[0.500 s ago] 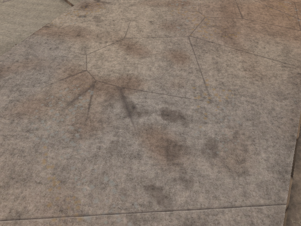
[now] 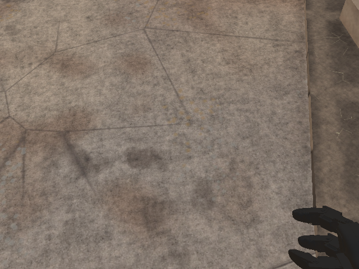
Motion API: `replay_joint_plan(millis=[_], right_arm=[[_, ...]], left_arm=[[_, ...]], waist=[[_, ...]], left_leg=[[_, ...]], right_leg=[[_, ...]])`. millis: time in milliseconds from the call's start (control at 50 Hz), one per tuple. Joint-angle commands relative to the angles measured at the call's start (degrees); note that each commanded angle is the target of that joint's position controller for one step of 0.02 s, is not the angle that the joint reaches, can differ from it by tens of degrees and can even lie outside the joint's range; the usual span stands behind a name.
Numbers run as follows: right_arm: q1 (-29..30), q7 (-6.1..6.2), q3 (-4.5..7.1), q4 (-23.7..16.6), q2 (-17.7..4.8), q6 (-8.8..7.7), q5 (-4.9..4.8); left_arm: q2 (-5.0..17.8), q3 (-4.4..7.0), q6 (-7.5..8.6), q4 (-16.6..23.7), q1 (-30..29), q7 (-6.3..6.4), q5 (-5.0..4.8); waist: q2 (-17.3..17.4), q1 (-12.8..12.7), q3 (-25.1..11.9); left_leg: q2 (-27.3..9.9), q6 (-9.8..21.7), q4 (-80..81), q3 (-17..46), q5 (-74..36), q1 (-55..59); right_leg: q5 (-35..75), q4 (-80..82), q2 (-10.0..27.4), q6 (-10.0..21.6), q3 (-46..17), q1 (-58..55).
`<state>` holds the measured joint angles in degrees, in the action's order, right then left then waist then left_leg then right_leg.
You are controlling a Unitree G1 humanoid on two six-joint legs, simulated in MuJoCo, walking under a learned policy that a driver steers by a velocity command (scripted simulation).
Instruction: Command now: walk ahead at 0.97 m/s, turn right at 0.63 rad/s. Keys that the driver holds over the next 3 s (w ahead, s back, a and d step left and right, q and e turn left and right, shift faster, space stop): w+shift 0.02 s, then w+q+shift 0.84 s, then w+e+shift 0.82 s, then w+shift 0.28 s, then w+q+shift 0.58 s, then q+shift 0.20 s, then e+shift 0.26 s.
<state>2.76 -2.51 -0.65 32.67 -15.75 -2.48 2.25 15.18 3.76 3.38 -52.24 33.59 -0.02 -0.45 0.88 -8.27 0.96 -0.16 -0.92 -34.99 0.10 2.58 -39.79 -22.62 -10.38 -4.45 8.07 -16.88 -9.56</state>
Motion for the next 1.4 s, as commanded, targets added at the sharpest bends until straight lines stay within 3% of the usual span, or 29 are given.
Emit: replay_joint_plan(millis=[20, 60, 80, 100, 120, 160, 280, 340, 420, 440, 460, 480, 520, 620, 760, 840, 860, 880, 900, 960, 1040, 1160, 1240, 1280, 1300, 1320, 1340, 1360, 1400], right_arm=[[-3.08, 1.58, 2.55, -2.49, -7.49, -1.58, -0.15], [-28.91, 4.21, 5.34, 5.11, -12.45, -1.27, -0.38], [-36.17, 4.78, 6.84, 6.88, -17.03, -1.46, 1.86], [-32.27, 3.67, 6.99, 8.16, -17.33, -1.26, 0.90], [-25.09, 2.88, 6.34, 7.65, -11.90, -1.31, -0.03], [-23.32, 2.16, 5.30, 9.45, -6.59, -1.77, -0.45], [-24.36, 2.89, 5.40, 12.96, -8.11, -3.09, -1.20], [-23.97, 1.75, 6.86, 12.52, -11.68, -3.30, -2.03], [-28.71, 1.19, 7.51, 14.29, -13.98, -2.96, -2.70], [-27.45, 1.10, 7.00, 13.66, -11.97, -3.34, -2.76], [-28.16, 1.77, 4.94, 11.56, -2.81, -3.48, -3.14], [-29.98, 2.18, 4.65, 9.05, -4.39, -2.67, -4.07], [-21.67, 1.57, 4.98, 9.80, -6.38, -0.85, -1.60], [-14.02, -1.01, 4.10, 6.27, -1.67, 2.52, -0.42], [-3.53, -3.43, 2.33, 0.38, -3.32, 2.32, -0.58], [-35.13, -0.78, 6.45, 10.59, -11.97, 2.04, -0.63], [-31.54, 0.80, 8.32, 10.84, -15.42, 3.09, -2.52], [-24.12, 1.10, 8.71, 6.86, -22.41, 3.61, 0.18], [-26.52, 2.08, 8.45, 5.66, -18.68, 3.84, -0.14], [-20.47, 3.23, 5.96, 8.43, -11.20, 0.29, 0.28], [-22.32, 2.13, 4.69, 11.96, -7.98, -3.63, -0.68], [-25.82, 1.73, 3.57, 14.16, -6.49, -5.98, -1.90], [-25.77, 4.39, 4.04, 14.75, -10.09, -5.06, -0.74], [-21.33, 5.78, 4.97, 13.20, -12.76, -2.65, 1.00], [-15.68, 5.89, 5.63, 11.70, -14.63, -1.79, 0.96], [-13.71, 4.42, 3.60, 10.63, -6.76, -2.68, 1.61], [-18.83, 3.61, 2.21, 5.19, -2.59, -3.78, -0.97], [-16.19, 3.36, 1.29, 3.63, -5.55, -5.24, -0.26], [-13.49, 2.58, 1.05, 3.76, -6.90, -5.82, 0.55]], left_arm=[[12.00, 2.48, 1.73, 2.11, -2.93, 0.39, -0.05], [12.91, 2.77, 2.54, 2.78, -8.79, 0.41, 1.87], [4.98, 1.11, 2.91, 4.90, -6.65, 0.26, 0.92], [3.53, 0.03, 3.15, 5.98, -3.37, -0.77, 0.02], [5.78, -0.01, 2.68, 6.00, -8.92, -0.55, 1.59], [6.41, -0.43, 2.71, 8.93, -19.19, -1.22, 3.67], [4.07, -3.48, 1.48, 19.12, -32.26, -2.62, 4.23], [4.27, -3.82, 1.51, 18.75, -32.45, -3.65, 2.39], [9.48, -1.00, 1.67, 14.84, -21.28, -0.76, 3.68], [13.17, 0.42, 2.02, 14.13, -12.02, 0.65, 4.55], [17.21, 1.40, 2.00, 13.50, -4.65, 1.72, 5.96], [18.23, 2.07, 1.30, 13.26, -7.75, 1.59, 4.75], [8.43, 0.22, 1.42, 13.52, -16.40, 1.03, 3.45], [3.44, -1.00, 3.43, 7.62, -13.58, 0.16, 1.61], [9.61, 0.11, 4.34, 5.89, -14.30, 0.70, 1.67], [15.29, 1.65, 0.94, 8.57, -17.67, 1.53, 2.55], [10.79, 0.97, 0.94, 8.44, -17.88, 0.48, 2.86], [6.97, -0.88, 1.84, 15.10, -9.34, 0.21, 1.95], [10.40, -0.90, 2.97, 15.26, -14.46, 0.33, 1.98], [8.00, -2.12, 1.63, 12.58, -15.64, 0.31, 2.60], [5.10, -2.52, -1.83, 11.63, -18.64, -1.75, 1.67], [1.82, -3.49, -0.28, 14.26, -31.27, -3.69, 0.22], [5.62, -2.44, -0.54, 11.93, -26.34, -3.61, 1.33], [10.86, -0.14, -1.10, 6.55, -8.14, -3.10, 1.27], [13.04, 1.51, -1.34, 3.09, 5.53, -2.41, 1.22], [14.37, 2.25, -2.05, 1.41, 6.02, -1.47, 0.75], [18.60, 3.24, -2.57, 3.82, -1.93, -1.16, 1.72], [15.59, 3.22, -2.62, 6.36, -4.43, -0.95, 1.43], [10.19, 2.03, -2.28, 5.50, -8.32, -0.41, 1.37]], waist=[[-7.87, 7.69, -4.74], [-7.48, 20.98, -14.41], [6.49, 19.79, -21.18], [19.16, 14.88, -21.59], [10.24, 13.31, -9.54], [-1.47, 12.13, -1.45], [3.13, 6.63, 6.36], [3.05, 6.63, 4.16], [-2.68, 1.63, -5.68], [-3.81, -3.31, -11.12], [-13.78, -2.87, -17.70], [-19.58, 0.81, -20.10], [-6.31, 2.95, -4.18], [-6.11, 7.42, 2.32], [-3.77, 11.15, 4.91], [-4.13, 26.46, -12.62], [8.09, 22.68, -9.05], [17.03, 12.16, -17.61], [5.31, 16.86, -20.38], [-6.24, 8.57, -1.37], [-3.08, 6.98, 5.42], [-1.13, 10.85, 5.96], [4.81, 6.85, 0.94], [5.53, -2.82, -7.46], [3.54, -10.91, -10.62], [-8.41, -7.01, -7.81], [-20.35, 2.30, -13.21], [-7.48, 0.49, -13.58], [5.49, 6.41, -0.98]], left_leg=[[6.14, 3.40, 2.52, -4.71, 1.15, 27.10], [0.09, 6.42, 0.14, -0.45, 11.20, 52.06], [-13.48, 12.28, 4.26, 24.31, 37.72, 63.24], [-20.24, 17.88, 18.38, 54.90, 40.72, 63.09], [-17.95, 19.02, 19.15, 50.72, 40.15, 54.50], [-13.27, 18.35, 19.27, 37.49, 27.73, 40.48], [-6.74, 16.98, 28.06, 25.36, 14.98, 19.02], [-4.94, 13.72, 31.36, 20.72, 5.85, 7.90], [-1.28, 8.96, 2.91, 15.60, -20.06, 19.52], [1.68, 7.19, -14.32, 13.18, -14.24, 11.79], [4.78, 6.80, -33.83, 9.04, 24.96, 1.68], [4.18, 7.11, -43.35, 5.46, 22.61, -5.06], [-2.41, 7.08, -42.23, 4.11, 14.20, -8.36], [-5.80, 5.86, -37.57, 2.37, 11.96, -8.70], [0.67, 9.89, -10.54, -10.74, -2.09, 10.30], [6.62, 15.21, -6.27, -5.60, 5.99, 49.15], [2.33, 16.63, -1.61, 3.93, 10.85, 55.94], [-14.21, 26.38, 7.43, 37.19, 10.19, 68.09], [-16.36, 26.85, 17.10, 43.93, 20.02, 66.81], [-12.66, 19.53, 19.98, 28.42, 10.97, 36.77], [-7.97, 14.13, 27.40, 11.56, 1.86, 24.73], [-3.93, 5.17, 32.73, -6.67, -29.18, 32.75], [-8.25, 1.13, 20.76, -10.21, -66.05, 47.37], [-9.68, 0.65, -3.08, -10.09, -74.57, 46.25], [-7.65, 0.88, -27.00, -10.49, -64.87, 36.92], [1.77, 1.91, -50.35, -8.52, 4.05, 16.39], [7.26, -1.39, -66.67, 0.21, 27.85, -7.83], [3.87, 0.38, -62.32, 7.11, 22.29, -12.34], [-1.83, 1.54, -47.63, 6.47, 15.25, -6.18]], right_leg=[[69.57, -12.00, 10.44, 1.09, -2.26, 10.61], [63.39, -39.24, 7.63, -0.24, 1.77, 21.09], [28.19, -64.11, 0.14, -2.08, 5.98, 34.84], [-1.62, -71.79, -5.70, -2.60, 5.91, 45.58], [2.53, -72.49, -0.15, -1.50, 6.82, 51.06], [5.35, -65.72, 3.94, -2.23, 8.45, 49.75], [6.24, -39.19, 8.97, -8.74, 13.13, 43.05], [22.36, -28.69, 5.07, -9.30, 17.73, 18.74], [14.09, -21.73, 2.83, -7.56, 18.77, 4.61], [4.41, -20.81, 11.30, -5.75, 10.49, -6.51], [-15.09, -14.62, 28.91, -3.33, -10.99, -15.40], [-24.70, -3.76, 33.86, 0.80, -33.25, -11.73], [-12.83, -4.45, 26.95, -0.11, -13.74, 1.77], [19.51, -1.08, 20.57, -4.02, 11.97, 9.48], [62.92, -0.76, 16.64, -6.19, 32.43, 14.06], [71.87, -46.96, 18.14, -6.00, 30.12, 20.68], [11.42, -70.67, 6.27, -7.99, 29.57, 35.88], [-6.78, -87.66, 2.66, -9.62, 20.87, 54.71], [-0.10, -86.34, 4.96, -8.69, 13.50, 58.51], [4.02, -72.34, 12.21, -7.33, 13.77, 50.13], [8.73, -58.09, 13.80, -7.11, 12.61, 46.59], [35.36, -30.68, 7.72, -2.49, 23.00, 41.80], [29.65, -25.93, 0.88, 0.42, 27.35, 36.21], [21.28, -26.95, -3.39, 2.52, 26.92, 19.61], [18.44, -22.78, -0.54, 6.36, 21.11, 6.89], [15.38, -28.14, 4.83, 8.44, 13.80, -3.27], [9.19, -19.14, 16.57, 20.77, -18.91, -15.47], [-2.26, -6.61, 19.50, 20.82, -29.77, -13.30], [-2.28, -1.22, 16.31, 14.49, -21.35, 7.33]])
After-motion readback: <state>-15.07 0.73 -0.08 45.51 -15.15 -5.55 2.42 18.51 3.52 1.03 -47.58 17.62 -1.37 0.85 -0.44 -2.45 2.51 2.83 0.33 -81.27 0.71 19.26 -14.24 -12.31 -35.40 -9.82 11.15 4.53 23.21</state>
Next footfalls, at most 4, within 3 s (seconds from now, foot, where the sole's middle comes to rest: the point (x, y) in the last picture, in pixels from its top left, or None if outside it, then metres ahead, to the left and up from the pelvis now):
0.06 left None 0.25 0.11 -0.76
0.44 right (259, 226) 0.60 -0.13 -0.76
0.86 left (184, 145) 0.94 0.20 -0.76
1.30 right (170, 75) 1.38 0.33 -0.76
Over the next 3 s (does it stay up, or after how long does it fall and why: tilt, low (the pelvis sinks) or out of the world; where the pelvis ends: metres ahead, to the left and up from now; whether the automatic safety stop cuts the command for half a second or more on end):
stays up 2.65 0.60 -0.01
